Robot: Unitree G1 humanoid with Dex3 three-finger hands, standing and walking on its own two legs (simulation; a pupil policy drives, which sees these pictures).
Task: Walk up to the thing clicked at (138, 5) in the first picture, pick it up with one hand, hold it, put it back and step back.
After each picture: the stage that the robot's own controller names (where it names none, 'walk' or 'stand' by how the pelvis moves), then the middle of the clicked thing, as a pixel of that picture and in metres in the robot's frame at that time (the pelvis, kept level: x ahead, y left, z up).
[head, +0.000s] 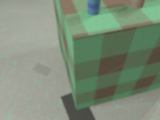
stand; out of the picture +0.88 -0.28 +0.07
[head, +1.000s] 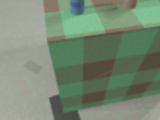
sink last; out of the picture +0.78 -0.18 +0.10
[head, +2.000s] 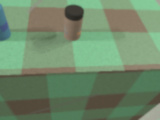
sink last; (73, 23) +0.53 +0.07 +0.10
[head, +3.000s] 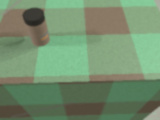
stand; (37, 28) +0.48 +0.19 +0.11
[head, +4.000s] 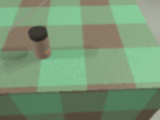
stand; (40, 43) +0.49 +0.18 +0.07
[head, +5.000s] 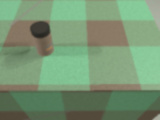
stand; (42, 39) +0.48 +0.17 +0.07
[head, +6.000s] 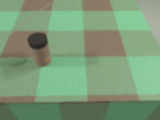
stand; (40, 50) +0.45 +0.18 +0.07
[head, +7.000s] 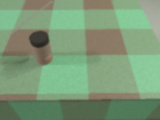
stand; (41, 48) +0.46 +0.18 +0.07
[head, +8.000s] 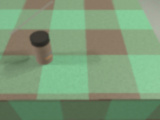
stand; (42, 48) +0.46 +0.18 +0.07
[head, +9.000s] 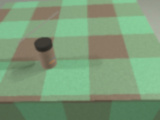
rise first; (46, 53) +0.46 +0.19 +0.07
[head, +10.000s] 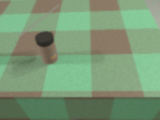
go down; (47, 48) +0.47 +0.19 +0.08
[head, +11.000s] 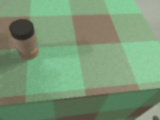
go down; (25, 40) +0.45 +0.17 +0.10
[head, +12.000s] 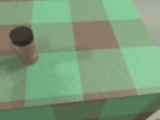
approach; (25, 46) +0.44 +0.18 +0.09
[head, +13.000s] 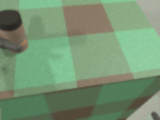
close in; (13, 32) +0.46 +0.19 +0.13
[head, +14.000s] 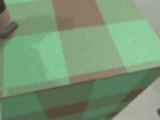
lift; out of the picture +0.50 +0.21 +0.13
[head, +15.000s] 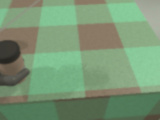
lift; (11, 63) +0.34 +0.22 +0.15
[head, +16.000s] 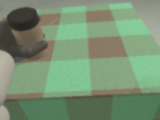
hold; (29, 35) +0.32 +0.15 +0.29
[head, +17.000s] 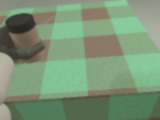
hold; (26, 39) +0.34 +0.16 +0.26
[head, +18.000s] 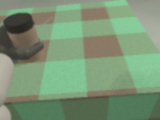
crouch; (25, 38) +0.34 +0.17 +0.26
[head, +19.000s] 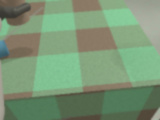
crouch; (12, 1) +0.45 +0.19 +0.30
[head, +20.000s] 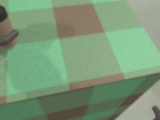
lower; (0, 28) +0.49 +0.21 +0.11
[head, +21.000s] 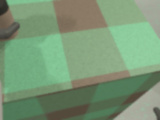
lower; (1, 19) +0.50 +0.20 +0.13
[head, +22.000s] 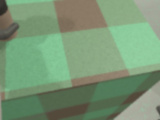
lower; (0, 19) +0.50 +0.21 +0.13
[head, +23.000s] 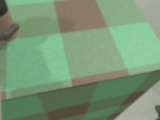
lower; (0, 21) +0.50 +0.21 +0.13
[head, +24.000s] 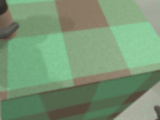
loosen; (0, 19) +0.50 +0.21 +0.13
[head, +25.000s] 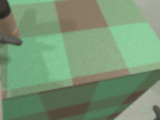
withdraw; (3, 21) +0.50 +0.20 +0.13
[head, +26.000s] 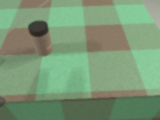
sink last; (41, 39) +0.48 +0.19 +0.11
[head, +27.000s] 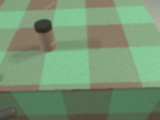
stand; (45, 36) +0.52 +0.20 +0.11
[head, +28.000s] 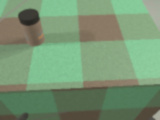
stand; (32, 28) +0.50 +0.20 +0.12
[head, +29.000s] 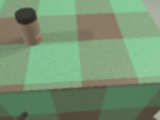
stand; (29, 27) +0.50 +0.21 +0.13
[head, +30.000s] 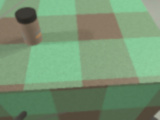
stand; (29, 27) +0.50 +0.21 +0.14
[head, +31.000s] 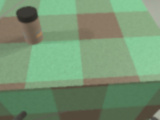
stand; (30, 26) +0.50 +0.21 +0.14
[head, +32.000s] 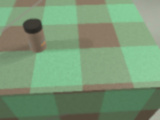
stand; (35, 36) +0.51 +0.21 +0.09
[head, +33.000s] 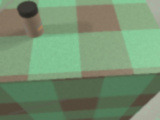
walk; (31, 20) +0.54 +0.21 +0.09
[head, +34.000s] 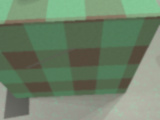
walk; out of the picture +0.81 +0.21 +0.10
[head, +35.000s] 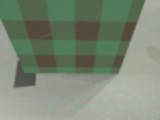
stand; out of the picture +1.13 +0.16 +0.09
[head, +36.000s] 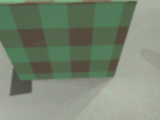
stand; out of the picture +1.11 +0.20 +0.07
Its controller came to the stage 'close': yes
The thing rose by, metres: 0.21
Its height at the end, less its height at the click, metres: +0.00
